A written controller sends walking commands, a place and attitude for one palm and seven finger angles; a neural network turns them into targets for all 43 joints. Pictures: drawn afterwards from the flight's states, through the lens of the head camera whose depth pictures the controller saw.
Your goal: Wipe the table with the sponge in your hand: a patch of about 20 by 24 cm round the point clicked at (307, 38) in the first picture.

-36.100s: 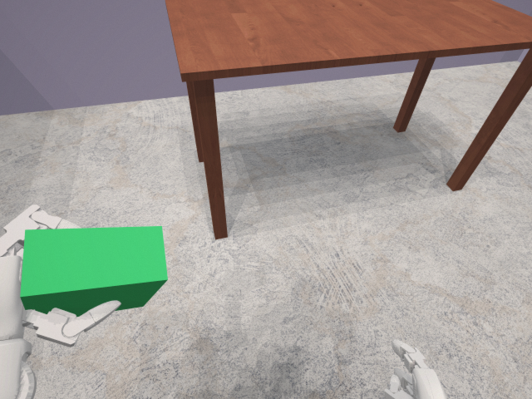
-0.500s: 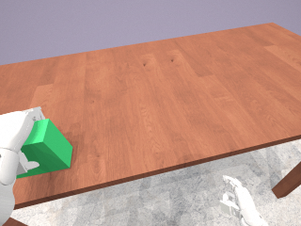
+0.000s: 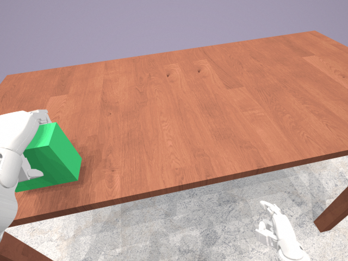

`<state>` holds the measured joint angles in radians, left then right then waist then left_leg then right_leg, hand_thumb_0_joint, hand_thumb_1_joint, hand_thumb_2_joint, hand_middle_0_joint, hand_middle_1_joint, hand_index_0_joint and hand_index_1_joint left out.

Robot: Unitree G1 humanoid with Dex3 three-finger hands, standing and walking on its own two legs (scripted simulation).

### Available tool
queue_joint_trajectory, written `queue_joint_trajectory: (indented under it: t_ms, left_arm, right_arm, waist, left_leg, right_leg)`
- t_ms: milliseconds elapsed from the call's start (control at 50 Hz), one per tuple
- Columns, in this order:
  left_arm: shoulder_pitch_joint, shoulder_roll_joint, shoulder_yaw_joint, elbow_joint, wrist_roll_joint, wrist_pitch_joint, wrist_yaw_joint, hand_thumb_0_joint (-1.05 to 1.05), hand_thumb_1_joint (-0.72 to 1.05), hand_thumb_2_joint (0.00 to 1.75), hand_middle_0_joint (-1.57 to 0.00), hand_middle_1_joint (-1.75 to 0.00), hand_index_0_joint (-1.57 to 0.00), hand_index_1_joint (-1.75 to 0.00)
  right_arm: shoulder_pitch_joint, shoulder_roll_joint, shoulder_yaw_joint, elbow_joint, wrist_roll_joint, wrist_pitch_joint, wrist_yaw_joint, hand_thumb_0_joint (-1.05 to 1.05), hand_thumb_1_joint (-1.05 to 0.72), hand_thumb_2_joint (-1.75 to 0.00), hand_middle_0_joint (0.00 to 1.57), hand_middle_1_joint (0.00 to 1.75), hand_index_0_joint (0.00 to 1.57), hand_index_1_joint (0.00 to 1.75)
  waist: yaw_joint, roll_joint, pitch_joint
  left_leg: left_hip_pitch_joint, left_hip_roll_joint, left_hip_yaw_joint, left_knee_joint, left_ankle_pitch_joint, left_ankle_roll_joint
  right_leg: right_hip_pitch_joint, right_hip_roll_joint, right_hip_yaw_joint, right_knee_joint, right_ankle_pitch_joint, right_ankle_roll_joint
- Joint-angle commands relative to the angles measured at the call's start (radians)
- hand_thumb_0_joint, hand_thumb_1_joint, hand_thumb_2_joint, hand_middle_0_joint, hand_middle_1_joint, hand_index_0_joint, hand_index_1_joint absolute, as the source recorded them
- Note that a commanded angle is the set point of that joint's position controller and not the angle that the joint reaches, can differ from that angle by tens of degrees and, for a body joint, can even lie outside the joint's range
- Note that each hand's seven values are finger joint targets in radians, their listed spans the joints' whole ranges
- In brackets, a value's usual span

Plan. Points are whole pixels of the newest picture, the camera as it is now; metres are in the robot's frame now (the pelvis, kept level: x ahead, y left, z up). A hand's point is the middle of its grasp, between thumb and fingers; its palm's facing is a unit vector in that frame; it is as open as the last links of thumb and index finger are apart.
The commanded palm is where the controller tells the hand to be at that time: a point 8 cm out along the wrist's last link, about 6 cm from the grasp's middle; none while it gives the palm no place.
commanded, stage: lift the sponge slowly off the table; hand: left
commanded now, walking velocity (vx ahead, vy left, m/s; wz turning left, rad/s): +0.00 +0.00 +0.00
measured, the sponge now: (40, 164) +0.23 +0.34 +0.13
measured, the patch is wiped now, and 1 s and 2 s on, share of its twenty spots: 1.00 1.00 1.00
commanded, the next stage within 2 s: bring the sponge back beside the body in 1.02 s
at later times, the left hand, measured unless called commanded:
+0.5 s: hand (19, 133) +0.24 +0.34 +0.22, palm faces +0.16 +0.00 -0.99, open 10.2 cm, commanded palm +0.19 +0.34 +0.28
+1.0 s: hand (17, 110) +0.26 +0.34 +0.26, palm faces +0.22 -0.01 -0.97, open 10.2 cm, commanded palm +0.20 +0.34 +0.31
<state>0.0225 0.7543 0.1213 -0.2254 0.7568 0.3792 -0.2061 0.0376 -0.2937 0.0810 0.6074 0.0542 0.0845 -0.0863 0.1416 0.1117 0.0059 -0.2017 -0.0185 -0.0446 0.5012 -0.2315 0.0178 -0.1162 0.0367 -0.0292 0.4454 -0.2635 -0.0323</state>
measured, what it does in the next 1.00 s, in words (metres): stands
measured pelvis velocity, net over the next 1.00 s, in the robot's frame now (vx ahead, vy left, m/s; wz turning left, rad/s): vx -0.02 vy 0.01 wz -0.02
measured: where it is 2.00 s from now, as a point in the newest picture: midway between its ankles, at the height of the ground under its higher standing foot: outside the picture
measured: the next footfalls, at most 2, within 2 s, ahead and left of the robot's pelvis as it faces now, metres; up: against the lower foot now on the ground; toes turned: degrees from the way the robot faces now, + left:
none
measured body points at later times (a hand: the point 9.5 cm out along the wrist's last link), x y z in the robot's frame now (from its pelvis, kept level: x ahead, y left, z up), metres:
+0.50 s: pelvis -0.02 +0.01 +0.00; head -0.04 -0.04 +0.45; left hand +0.22 +0.33 +0.27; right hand +0.23 -0.20 -0.08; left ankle +0.03 +0.11 -0.74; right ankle -0.01 -0.10 -0.74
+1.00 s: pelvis -0.02 +0.01 +0.00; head -0.04 -0.03 +0.45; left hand +0.24 +0.33 +0.31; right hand +0.24 -0.18 -0.07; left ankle +0.03 +0.11 -0.74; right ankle -0.01 -0.10 -0.74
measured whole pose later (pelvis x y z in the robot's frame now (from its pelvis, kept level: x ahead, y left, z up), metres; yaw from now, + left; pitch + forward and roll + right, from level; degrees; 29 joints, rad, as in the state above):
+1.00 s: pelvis -0.02 +0.01 +0.00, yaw -1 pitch -4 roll +0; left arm -0.31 0.78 0.07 -0.14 0.77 0.45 -0.29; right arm 0.01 -0.28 0.10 0.61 0.07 0.08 -0.09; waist 0.15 0.12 0.01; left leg -0.20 -0.04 -0.02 0.44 -0.17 0.03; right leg -0.14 0.01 0.00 0.43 -0.22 -0.02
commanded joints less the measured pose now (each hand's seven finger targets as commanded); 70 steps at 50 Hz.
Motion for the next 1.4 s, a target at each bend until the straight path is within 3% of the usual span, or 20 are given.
queue_joint_trajectory:
  t_ms: [0, 100, 180, 260, 280, 400, 480, 560, 580, 660, 680, 700, 760, 780, 1040, 1200, 1260, 1280, 1360, 1380]
  left_arm:
    - [-0.309, 0.328, 0.199, -0.115, 0.027, -0.013, 0.028, 0.0, 0.1, 1.3, -1.2, -1.6, -1.2, -1.6]
    - [-0.39, 0.377, 0.217, -0.081, 0.03, -0.055, 0.006, 0.0, 0.1, 1.3, -1.2, -1.6, -1.2, -1.6]
    - [-0.422, 0.336, 0.185, -0.148, 0.026, -0.1, -0.004, 0.0, 0.1, 1.3, -1.2, -1.6, -1.2, -1.6]
    - [-0.433, 0.372, 0.222, -0.051, 0.027, -0.115, 0.007, 0.0, 0.1, 1.3, -1.2, -1.6, -1.2, -1.6]
    - [-0.438, 0.371, 0.225, -0.101, 0.028, -0.107, 0.012, 0.0, 0.1, 1.3, -1.2, -1.6, -1.2, -1.6]
    - [-0.404, 0.384, 0.254, -0.112, 0.014, -0.059, 0.031, 0.0, 0.1, 1.3, -1.2, -1.6, -1.2, -1.6]
    - [-0.423, 0.318, 0.189, -0.088, 0.006, -0.001, 0.002, 0.0, 0.1, 1.3, -1.2, -1.6, -1.2, -1.6]
    - [-0.498, 0.307, 0.135, -0.04, 0.023, 0.018, -0.027, 0.0, 0.1, 1.3, -1.2, -1.6, -1.2, -1.6]
    - [-0.543, 0.298, 0.119, -0.094, 0.032, 0.019, -0.031, 0.0, 0.1, 1.3, -1.2, -1.6, -1.2, -1.6]
    - [-0.622, 0.297, 0.084, -0.076, 0.057, 0.001, -0.041, 0.0, 0.1, 1.3, -1.2, -1.6, -1.2, -1.6]
    - [-0.661, 0.305, 0.091, -0.132, 0.067, -0.002, -0.037, 0.0, 0.1, 1.3, -1.2, -1.6, -1.2, -1.6]
    - [-0.688, 0.365, 0.135, -0.121, 0.073, -0.007, -0.027, 0.0, 0.1, 1.3, -1.2, -1.6, -1.2, -1.6]
    - [-0.67, 0.35, 0.137, -0.11, 0.068, -0.013, -0.022, 0.0, 0.1, 1.3, -1.2, -1.6, -1.2, -1.6]
    - [-0.678, 0.351, 0.143, -0.159, 0.074, -0.004, -0.016, 0.0, 0.1, 1.3, -1.2, -1.6, -1.2, -1.6]
    - [-0.536, 0.263, 0.08, -0.072, 0.033, 0.097, -0.091, 0.0, 0.1, 1.3, -1.2, -1.6, -1.2, -1.6]
    - [-0.558, 0.439, 0.234, -0.298, 0.062, 0.041, -0.051, 0.0, 0.1, 1.3, -1.2, -1.6, -1.2, -1.6]
    - [-0.52, 0.407, 0.23, -0.217, 0.032, 0.025, -0.025, 0.0, 0.1, 1.3, -1.2, -1.6, -1.2, -1.6]
    - [-0.533, 0.389, 0.218, -0.241, 0.031, 0.036, -0.017, 0.0, 0.1, 1.3, -1.2, -1.6, -1.2, -1.6]
    - [-0.469, 0.325, 0.176, -0.129, -0.001, 0.084, -0.02, 0.0, 0.1, 1.3, -1.2, -1.6, -1.2, -1.6]
    - [-0.456, 0.302, 0.165, -0.148, -0.001, 0.098, -0.028, 0.0, 0.1, 1.3, -1.2, -1.6, -1.2, -1.6]
  right_arm:
    - [-0.205, -0.103, -0.035, -0.171, -0.001, -0.059, -0.022, 0.0, -0.9, -0.9, 0.2, 0.3, 0.2, 0.3]
    - [-0.195, -0.107, -0.035, -0.17, -0.002, -0.071, -0.036, 0.0, -0.9, -0.9, 0.2, 0.3, 0.2, 0.3]
    - [-0.235, -0.085, -0.031, -0.193, 0.008, -0.092, -0.039, 0.0, -0.9, -0.9, 0.2, 0.3, 0.2, 0.3]
    - [-0.183, -0.104, -0.045, -0.154, -0.005, -0.083, -0.039, 0.0, -0.9, -0.9, 0.2, 0.3, 0.2, 0.3]
    - [-0.232, -0.093, -0.04, -0.18, 0.005, -0.095, -0.035, 0.0, -0.9, -0.9, 0.2, 0.3, 0.2, 0.3]
    - [-0.218, -0.102, -0.045, -0.169, -0.008, -0.081, -0.017, 0.0, -0.9, -0.9, 0.2, 0.3, 0.2, 0.3]
    - [-0.271, -0.094, -0.038, -0.181, 0.014, -0.074, -0.012, 0.0, -0.9, -0.9, 0.2, 0.3, 0.2, 0.3]
    - [-0.24, -0.104, -0.037, -0.166, 0.01, -0.066, -0.022, 0.0, -0.9, -0.9, 0.2, 0.3, 0.2, 0.3]
    - [-0.282, -0.091, -0.027, -0.188, 0.022, -0.08, -0.022, 0.0, -0.9, -0.9, 0.2, 0.3, 0.2, 0.3]
    - [-0.244, -0.095, -0.031, -0.165, 0.009, -0.082, -0.033, 0.0, -0.9, -0.9, 0.2, 0.3, 0.2, 0.3]
    - [-0.282, -0.085, -0.025, -0.188, 0.019, -0.098, -0.033, 0.0, -0.9, -0.9, 0.2, 0.3, 0.2, 0.3]
    - [-0.237, -0.096, -0.03, -0.169, 0.004, -0.098, -0.036, 0.0, -0.9, -0.9, 0.2, 0.3, 0.2, 0.3]
    - [-0.239, -0.092, -0.033, -0.16, 0.003, -0.09, -0.032, 0.0, -0.9, -0.9, 0.2, 0.3, 0.2, 0.3]
    - [-0.277, -0.086, -0.027, -0.182, 0.013, -0.1, -0.028, 0.0, -0.9, -0.9, 0.2, 0.3, 0.2, 0.3]
    - [-0.249, -0.098, -0.021, -0.201, 0.021, -0.047, -0.009, 0.0, -0.9, -0.9, 0.2, 0.3, 0.2, 0.3]
    - [-0.241, -0.094, -0.023, -0.21, -0.005, -0.068, -0.018, 0.0, -0.9, -0.9, 0.2, 0.3, 0.2, 0.3]
    - [-0.227, -0.091, -0.029, -0.189, -0.001, -0.059, -0.022, 0.0, -0.9, -0.9, 0.2, 0.3, 0.2, 0.3]
    - [-0.265, -0.087, -0.028, -0.205, 0.01, -0.073, -0.022, 0.0, -0.9, -0.9, 0.2, 0.3, 0.2, 0.3]
    - [-0.235, -0.097, -0.033, -0.175, 0.007, -0.049, -0.019, 0.0, -0.9, -0.9, 0.2, 0.3, 0.2, 0.3]
    - [-0.279, -0.093, -0.028, -0.192, 0.02, -0.058, -0.016, 0.0, -0.9, -0.9, 0.2, 0.3, 0.2, 0.3]
  waist:
    - [-0.001, -0.02, -0.183]
    - [-0.003, -0.017, -0.19]
    - [-0.013, 0.039, -0.199]
    - [-0.004, -0.015, -0.17]
    - [0.002, 0.013, -0.182]
    - [0.03, 0.016, -0.235]
    - [0.01, 0.002, -0.159]
    - [0.001, -0.038, -0.157]
    - [-0.006, 0.006, -0.178]
    - [-0.007, -0.004, -0.196]
    - [-0.008, 0.032, -0.227]
    - [0.009, 0.025, -0.261]
    - [0.013, 0.018, -0.247]
    - [0.017, 0.072, -0.27]
    - [0.01, -0.049, -0.223]
    - [0.04, 0.018, -0.305]
    - [0.031, -0.012, -0.232]
    - [0.026, 0.021, -0.226]
    - [0.026, -0.027, -0.187]
    - [0.016, -0.01, -0.188]
  left_leg:
    - [0.069, -0.026, -0.012, -0.043, 0.189, 0.019]
    - [0.078, -0.029, -0.013, -0.04, 0.164, 0.022]
    - [0.112, -0.026, -0.027, -0.057, 0.145, 0.02]
    - [0.084, -0.021, -0.021, -0.065, 0.137, 0.012]
    - [0.087, -0.021, -0.038, -0.072, 0.126, 0.011]
    - [0.068, -0.021, -0.024, -0.072, 0.194, 0.003]
    - [0.044, -0.013, -0.032, -0.101, 0.12, 0.001]
    - [0.043, -0.012, -0.025, -0.116, 0.085, 0.005]
    - [0.059, -0.008, -0.04, -0.127, 0.067, 0.005]
    - [0.075, -0.01, -0.04, -0.138, 0.056, 0.007]
    - [0.085, -0.004, -0.059, -0.145, 0.04, 0.006]
    - [0.083, -0.01, -0.051, -0.135, 0.068, 0.007]
    - [0.092, -0.008, -0.047, -0.142, 0.094, 0.002]
    - [0.095, -0.004, -0.065, -0.15, 0.1, 0.001]
    - [0.073, -0.005, -0.017, -0.122, 0.165, 0.001]
    - [0.102, -0.018, -0.028, -0.08, 0.231, 0.012]
    - [0.105, -0.016, -0.019, -0.084, 0.208, 0.005]
    - [0.109, -0.013, -0.041, -0.09, 0.197, 0.003]
    - [0.082, -0.011, -0.011, -0.084, 0.197, -0.003]
    - [0.089, -0.009, -0.028, -0.087, 0.192, -0.004]
  right_leg:
    - [-0.006, -0.018, 0.075, -0.088, 0.142, -0.038]
    - [-0.012, -0.028, 0.083, -0.097, 0.109, -0.039]
    - [-0.015, -0.012, 0.113, -0.108, 0.076, -0.05]
    - [-0.022, -0.022, 0.071, -0.113, 0.071, -0.043]
    - [-0.013, -0.011, 0.126, -0.11, 0.052, -0.058]
    - [0.037, -0.026, 0.093, -0.073, 0.135, -0.055]
    - [-0.017, -0.008, 0.115, -0.096, 0.058, -0.051]
    - [-0.034, -0.021, 0.054, -0.1, 0.031, -0.034]
    - [-0.028, -0.01, 0.098, -0.096, 0.014, -0.049]
    - [-0.028, -0.018, 0.049, -0.094, 0.015, -0.041]
    - [-0.009, -0.007, 0.099, -0.086, 0.008, -0.058]
    - [0.007, -0.024, 0.071, -0.075, 0.014, -0.053]
    - [0.005, -0.014, 0.056, -0.081, 0.044, -0.052]
    - [0.026, 0.001, 0.106, -0.07, 0.049, -0.069]
    - [-0.01, -0.02, 0.035, -0.079, 0.102, -0.036]
    - [0.033, -0.031, 0.082, -0.047, 0.134, -0.054]
    - [-0.006, -0.021, 0.078, -0.078, 0.114, -0.047]
    - [-0.011, -0.005, 0.143, -0.084, 0.095, -0.064]
    - [-0.016, -0.023, 0.09, -0.09, 0.132, -0.041]
    - [-0.02, -0.009, 0.147, -0.094, 0.123, -0.055]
